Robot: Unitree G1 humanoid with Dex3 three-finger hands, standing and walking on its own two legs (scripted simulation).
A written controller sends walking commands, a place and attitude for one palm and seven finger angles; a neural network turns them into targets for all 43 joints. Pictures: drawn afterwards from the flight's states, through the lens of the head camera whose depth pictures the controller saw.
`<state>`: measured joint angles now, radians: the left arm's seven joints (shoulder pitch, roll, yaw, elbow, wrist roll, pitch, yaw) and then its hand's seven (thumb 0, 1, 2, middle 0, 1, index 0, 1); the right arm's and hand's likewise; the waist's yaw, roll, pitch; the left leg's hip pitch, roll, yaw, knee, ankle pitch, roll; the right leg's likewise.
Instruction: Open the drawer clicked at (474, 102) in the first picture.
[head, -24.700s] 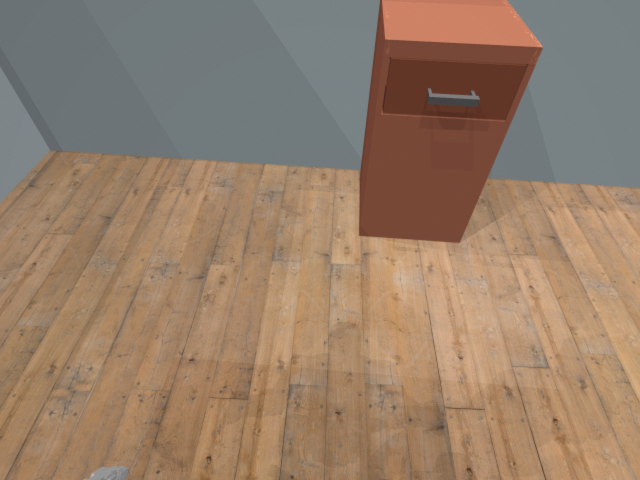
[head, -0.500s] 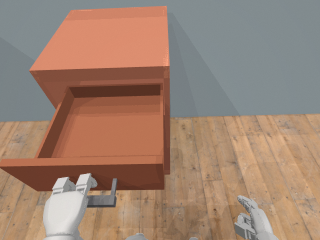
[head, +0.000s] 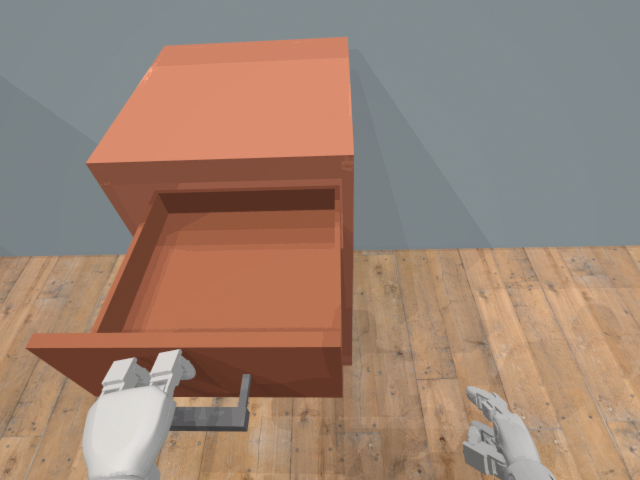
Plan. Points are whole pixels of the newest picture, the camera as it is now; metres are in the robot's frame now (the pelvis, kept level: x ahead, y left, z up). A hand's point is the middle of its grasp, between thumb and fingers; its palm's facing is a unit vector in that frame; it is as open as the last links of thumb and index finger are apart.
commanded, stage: lift the hand off the handle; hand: left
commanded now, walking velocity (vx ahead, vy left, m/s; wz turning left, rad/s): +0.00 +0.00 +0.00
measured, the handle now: (194, 400) +0.23 +0.20 -0.04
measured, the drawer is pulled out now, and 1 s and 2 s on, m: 0.30 0.30 0.30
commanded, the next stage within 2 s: draw the hand back to the body in 1.46 s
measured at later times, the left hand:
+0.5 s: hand (151, 421) +0.18 +0.21 +0.03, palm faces +0.01 -0.15 -0.99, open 13.8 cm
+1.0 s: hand (140, 404) +0.19 +0.21 +0.07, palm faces +0.04 -0.14 -0.99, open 13.8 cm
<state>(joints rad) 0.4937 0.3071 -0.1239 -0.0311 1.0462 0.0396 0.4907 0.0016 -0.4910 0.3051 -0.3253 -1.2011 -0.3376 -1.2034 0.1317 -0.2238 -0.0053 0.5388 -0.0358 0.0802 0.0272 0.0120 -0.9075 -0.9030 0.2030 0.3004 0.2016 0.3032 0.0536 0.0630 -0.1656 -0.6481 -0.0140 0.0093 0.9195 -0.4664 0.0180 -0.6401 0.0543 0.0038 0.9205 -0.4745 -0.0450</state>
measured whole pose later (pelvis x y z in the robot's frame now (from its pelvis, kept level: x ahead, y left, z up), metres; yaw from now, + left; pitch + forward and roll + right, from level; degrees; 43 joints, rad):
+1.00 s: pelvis +0.01 +0.00 +0.02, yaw -1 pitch +7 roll +0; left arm 0.57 0.38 -0.09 -0.28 0.98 0.03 0.33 0.00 -0.49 0.30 -0.32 -1.20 -0.32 -1.20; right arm 0.14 -0.23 0.00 0.52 -0.02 0.07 0.05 0.01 -0.91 -0.90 0.20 0.30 0.20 0.30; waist 0.08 0.08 -0.13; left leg -0.45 0.00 0.02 0.75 -0.41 0.01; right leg -0.45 0.06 0.02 0.75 -0.41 -0.05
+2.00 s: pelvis +0.01 +0.02 +0.04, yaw -1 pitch +3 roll -1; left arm 0.60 0.45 -0.03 -0.45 0.91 0.06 0.19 0.00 -0.49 0.30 -0.32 -1.20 -0.32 -1.20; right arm 0.14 -0.24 0.02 0.51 0.01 0.10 0.05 0.01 -0.91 -0.90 0.20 0.30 0.20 0.30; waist 0.10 0.10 -0.09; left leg -0.32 -0.01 0.02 0.63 -0.36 0.04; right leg -0.31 0.05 0.03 0.60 -0.34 -0.02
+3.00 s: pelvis +0.03 +0.00 +0.05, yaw +2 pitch -1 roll +0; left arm 0.56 0.33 0.28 -0.48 -0.07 -0.08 0.11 0.01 0.66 0.80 -0.22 -0.45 -0.23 -0.44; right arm 0.15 -0.21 0.02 0.61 0.01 -0.10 -0.07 0.01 -0.91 -0.90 0.20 0.30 0.20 0.30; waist 0.06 0.07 -0.01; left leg -0.14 -0.02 -0.03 0.45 -0.29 0.01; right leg -0.10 0.05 -0.02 0.41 -0.29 -0.04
